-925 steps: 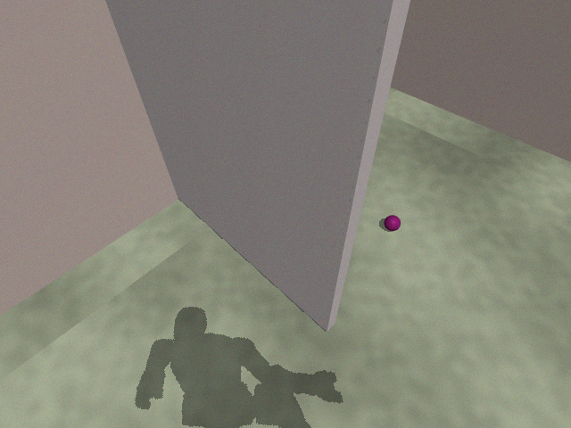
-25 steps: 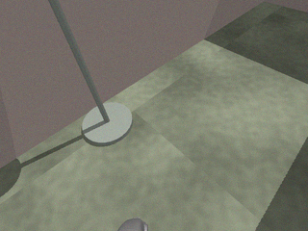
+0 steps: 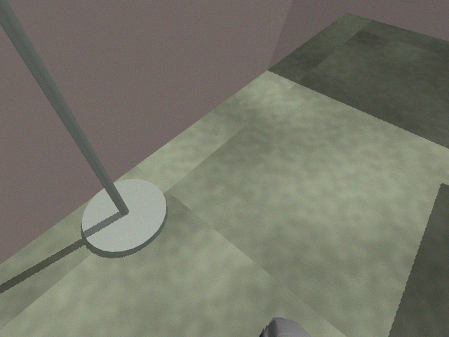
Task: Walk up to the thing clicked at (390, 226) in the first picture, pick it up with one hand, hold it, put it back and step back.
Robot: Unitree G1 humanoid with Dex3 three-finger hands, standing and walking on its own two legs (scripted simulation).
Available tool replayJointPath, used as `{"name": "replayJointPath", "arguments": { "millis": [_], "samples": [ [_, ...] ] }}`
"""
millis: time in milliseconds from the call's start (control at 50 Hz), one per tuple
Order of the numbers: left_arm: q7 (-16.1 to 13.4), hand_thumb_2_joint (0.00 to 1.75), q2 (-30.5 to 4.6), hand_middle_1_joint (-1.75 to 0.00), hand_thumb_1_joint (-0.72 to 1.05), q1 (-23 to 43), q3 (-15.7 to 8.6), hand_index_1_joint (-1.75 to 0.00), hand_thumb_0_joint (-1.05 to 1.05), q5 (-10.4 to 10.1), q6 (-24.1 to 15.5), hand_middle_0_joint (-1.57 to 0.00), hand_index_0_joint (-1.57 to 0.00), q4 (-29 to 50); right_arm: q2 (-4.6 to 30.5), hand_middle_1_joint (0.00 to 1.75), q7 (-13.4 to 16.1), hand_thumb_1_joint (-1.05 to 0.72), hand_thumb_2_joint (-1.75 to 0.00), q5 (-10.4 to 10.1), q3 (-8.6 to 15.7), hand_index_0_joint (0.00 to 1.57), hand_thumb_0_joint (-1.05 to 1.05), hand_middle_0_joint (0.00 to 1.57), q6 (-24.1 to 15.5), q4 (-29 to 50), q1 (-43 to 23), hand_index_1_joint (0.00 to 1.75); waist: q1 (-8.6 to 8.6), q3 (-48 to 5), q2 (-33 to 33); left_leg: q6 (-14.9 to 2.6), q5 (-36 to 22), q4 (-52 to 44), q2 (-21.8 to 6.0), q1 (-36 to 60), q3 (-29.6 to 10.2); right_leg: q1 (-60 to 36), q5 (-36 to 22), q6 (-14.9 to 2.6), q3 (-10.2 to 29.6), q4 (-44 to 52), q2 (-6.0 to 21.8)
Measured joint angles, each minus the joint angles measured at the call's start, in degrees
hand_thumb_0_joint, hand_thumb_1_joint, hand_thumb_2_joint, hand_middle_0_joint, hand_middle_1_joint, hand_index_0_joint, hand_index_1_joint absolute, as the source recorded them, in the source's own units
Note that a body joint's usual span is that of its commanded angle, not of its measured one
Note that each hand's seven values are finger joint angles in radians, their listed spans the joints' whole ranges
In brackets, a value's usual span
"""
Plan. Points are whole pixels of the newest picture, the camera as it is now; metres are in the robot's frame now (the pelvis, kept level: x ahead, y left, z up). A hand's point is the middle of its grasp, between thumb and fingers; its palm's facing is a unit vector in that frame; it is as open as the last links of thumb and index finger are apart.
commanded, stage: walk up
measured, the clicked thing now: out of the picture -0.87 +1.03 -0.73
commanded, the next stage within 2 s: stand in 1.06 s
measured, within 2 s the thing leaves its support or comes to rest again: neither
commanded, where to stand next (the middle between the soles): +0.13 +0.01 m, yaw +0 degrees
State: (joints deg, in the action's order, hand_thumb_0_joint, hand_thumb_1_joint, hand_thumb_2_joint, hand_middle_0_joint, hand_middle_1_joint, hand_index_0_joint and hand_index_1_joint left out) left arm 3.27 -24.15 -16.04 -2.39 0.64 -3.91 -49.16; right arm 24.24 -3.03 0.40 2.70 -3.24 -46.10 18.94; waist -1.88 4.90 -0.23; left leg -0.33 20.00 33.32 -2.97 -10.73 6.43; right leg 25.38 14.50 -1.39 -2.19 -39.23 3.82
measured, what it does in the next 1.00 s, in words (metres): steps on the spot: right foot, then left foot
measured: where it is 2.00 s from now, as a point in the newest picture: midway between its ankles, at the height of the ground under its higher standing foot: outside the picture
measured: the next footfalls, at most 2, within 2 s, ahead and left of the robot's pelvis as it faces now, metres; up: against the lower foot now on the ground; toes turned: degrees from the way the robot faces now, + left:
right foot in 0.04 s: +0.15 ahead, -0.13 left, +0.00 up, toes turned -2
left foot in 0.34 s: +0.16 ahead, +0.15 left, +0.00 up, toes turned +3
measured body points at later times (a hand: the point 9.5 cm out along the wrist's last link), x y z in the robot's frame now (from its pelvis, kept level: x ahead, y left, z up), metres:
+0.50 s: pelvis +0.08 +0.02 -0.01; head +0.10 +0.03 +0.44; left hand +0.15 +0.33 -0.14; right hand +0.17 -0.29 -0.13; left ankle +0.12 +0.15 -0.73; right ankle +0.11 -0.12 -0.73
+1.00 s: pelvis +0.10 +0.02 +0.02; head +0.11 +0.01 +0.47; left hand +0.17 +0.33 -0.11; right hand +0.22 -0.28 -0.11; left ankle +0.12 +0.15 -0.73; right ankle +0.11 -0.12 -0.73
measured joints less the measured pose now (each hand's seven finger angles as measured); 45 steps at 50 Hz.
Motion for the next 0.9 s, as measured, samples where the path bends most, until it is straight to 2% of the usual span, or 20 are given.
{"name": "replayJointPath", "arguments": {
  "millis": [40, 60, 100, 140, 180, 280, 340, 360, 380, 420, 460, 520, 600, 900],
  "samples": [
    [-0.4, 0.90, -0.3, -0.30, 0.90, 0.0, -0.2, -0.30, 0.00, 0.2, -0.8, -0.21, -0.21, 0.3, 0.4, 0.30, 0.3, -0.90, -0.90, -0.3, -0.1, 0.21, 0.00, 0.20, 0.9, -0.3, 0.9, 0.30, 0.03, -0.5, 0.8, 0.29, 3.8, 4.7, -0.8, -0.9, -0.4, -2.5, -4.0, -0.18, -0.3, 4.2, -1.3],
    [-0.9, 0.90, -0.1, -0.30, 0.90, 0.4, -0.4, -0.30, 0.00, 0.4, -1.1, -0.21, -0.21, 0.4, 0.5, 0.30, 0.6, -0.90, -0.90, -0.4, -0.1, 0.21, 0.00, 0.20, 1.4, -0.8, 0.7, 0.30, 0.27, -0.3, 1.8, -0.25, 5.5, 9.0, -1.3, -2.3, -1.5, -2.2, -3.8, -0.02, -0.6, 2.7, -2.0],
    [-1.4, 0.90, 0.4, -0.30, 0.90, 1.2, -0.1, -0.30, 0.00, 0.2, -1.2, -0.21, -0.21, 0.7, 0.3, 0.30, 1.3, -0.90, -0.90, -0.3, -0.2, 0.21, 0.00, 0.20, 2.6, -2.0, -0.3, 0.30, 0.76, 0.3, 2.8, -0.83, 9.5, 19.0, 0.0, -6.2, -4.3, -2.2, -1.4, -0.25, -1.0, 0.4, -2.3],
    [-1.8, 0.90, 1.1, -0.30, 0.90, 1.7, 0.5, -0.30, 0.00, -0.1, -1.0, -0.21, -0.21, 1.2, 0.2, 0.30, 1.7, -0.90, -0.90, -0.5, -0.4, 0.21, 0.00, 0.20, 3.2, -2.8, -1.2, 0.30, 1.41, 0.8, 3.5, -1.06, 10.4, 25.6, 1.1, -10.0, -5.4, -3.2, -0.7, -0.50, -1.1, 0.9, -2.1],
    [-2.1, 0.90, 1.5, -0.30, 0.90, 1.7, 1.0, -0.30, 0.00, -0.1, -0.9, -0.21, -0.21, 1.6, 0.2, 0.30, 1.8, -0.90, -0.90, -0.6, -0.5, 0.20, 0.00, 0.20, 3.2, -3.2, -2.0, 0.30, 1.87, 1.0, 4.1, -0.98, 8.7, 26.6, 1.0, -12.8, -5.7, -4.3, -0.8, -0.26, -1.1, 2.3, -2.0],
    [-2.7, 0.90, 1.2, -0.30, 0.90, 1.3, 1.6, -0.30, 0.00, 0.3, -0.1, -0.21, -0.21, 1.0, -0.5, 0.30, 1.7, -0.90, -0.90, -0.4, -0.7, 0.21, 0.00, 0.20, 2.9, -4.2, -4.0, 0.30, 2.77, 1.1, 3.5, -0.11, 4.5, 15.6, -0.3, -14.0, -6.0, -5.1, 0.3, 0.57, -0.7, 2.4, -1.7],
    [-2.9, 0.90, 0.7, -0.30, 0.90, 1.9, 1.8, -0.30, 0.00, -0.2, 1.1, -0.21, -0.21, -0.3, -0.9, 0.30, 2.0, -0.90, -0.90, -0.4, -0.7, 0.21, 0.00, 0.20, 2.6, -5.4, -5.0, 0.30, 2.89, 0.9, 2.4, -0.16, -2.7, 6.6, 0.0, -11.0, -5.5, -4.2, 2.9, 1.51, -0.3, -1.4, -1.0],
    [-2.9, 0.90, 0.6, -0.30, 0.90, 2.4, 1.9, -0.30, 0.00, -0.4, 1.7, -0.21, -0.21, -1.0, -1.2, 0.30, 2.2, -0.90, -0.90, -0.2, -0.6, 0.21, 0.00, 0.20, 2.5, -6.1, -5.6, 0.30, 2.81, 1.0, 1.4, 0.55, -4.4, 6.1, 0.7, -10.5, -5.2, -3.9, 3.9, 1.96, 0.2, -2.9, -0.2],
    [-3.0, 0.90, 0.6, -0.30, 0.90, 3.1, 1.8, -0.30, 0.00, -0.7, 2.3, -0.21, -0.21, -1.8, -1.6, 0.30, 2.4, -0.90, -0.90, 0.0, -0.6, 0.21, 0.00, 0.20, 2.5, -6.8, -6.1, 0.30, 2.92, 1.0, 0.6, 0.91, -4.1, 6.5, 1.1, -10.4, -4.8, -3.8, 4.4, 2.15, 0.6, -3.6, 0.3],
    [-3.1, 0.90, 1.1, -0.30, 0.90, 4.1, 2.1, -0.30, 0.01, -1.1, 3.2, -0.21, -0.21, -3.6, -1.9, 0.30, 2.2, -0.90, -0.90, -0.1, -1.2, 0.21, 0.00, 0.20, 2.6, -7.8, -7.1, 0.30, 2.86, 0.6, 0.5, 0.87, -2.8, 7.6, 0.7, -10.5, -5.0, -4.4, 6.6, 1.45, 1.0, -3.4, -0.6],
    [-3.0, 0.90, 1.4, -0.30, 0.90, 4.8, 2.2, -0.30, 0.01, -1.1, 3.4, -0.21, -0.21, -5.3, -2.4, 0.30, 2.1, -0.90, -0.90, -0.3, -1.8, 0.21, 0.00, 0.20, 2.8, -9.0, -8.1, 0.30, 2.76, 0.1, 0.3, 0.92, -2.4, 7.5, 0.3, -10.0, -5.4, -5.9, 4.3, 1.29, 1.0, -1.1, -1.4],
    [-2.7, 0.90, 1.7, -0.30, 0.90, 5.6, 2.5, -0.30, 0.01, -1.0, 3.2, -0.21, -0.21, -7.8, -3.3, 0.30, 2.1, -0.90, -0.90, -0.6, -2.7, 0.21, 0.00, 0.20, 2.9, -10.6, -9.8, 0.30, 2.85, -0.6, -0.3, 1.04, -2.7, 6.0, 0.3, -9.0, -5.6, -7.7, 2.7, 2.82, 0.7, 1.8, -1.5],
    [-2.5, 0.90, 2.3, -0.30, 0.90, 6.9, 3.2, -0.30, 0.01, -1.2, 3.2, -0.21, -0.21, -10.7, -3.9, 0.30, 2.0, -0.90, -0.90, -0.7, -3.4, 0.21, 0.00, 0.20, 2.5, -12.5, -12.3, 0.30, 3.16, -1.1, -0.6, 0.89, -4.0, 2.7, 0.4, -7.1, -5.5, -9.8, 1.4, 3.18, 0.6, 5.5, -1.4],
    [-2.5, 0.90, 3.2, -0.30, 0.90, 11.3, 3.2, -0.30, 0.00, -1.0, 3.0, -0.21, -0.21, -17.6, -3.9, 0.30, 2.0, -0.90, -0.90, -1.1, -3.1, 0.21, 0.00, 0.20, 2.7, -18.3, -18.4, 0.30, 3.57, -1.3, 0.8, 1.13, -9.9, -10.1, 1.2, -0.2, -5.1, -16.0, -3.8, 3.54, 0.4, 16.9, -0.9]
  ]
}}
